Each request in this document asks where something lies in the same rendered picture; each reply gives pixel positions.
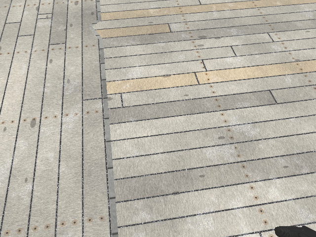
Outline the robot right hand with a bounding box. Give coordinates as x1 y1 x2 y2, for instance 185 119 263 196
275 225 316 237

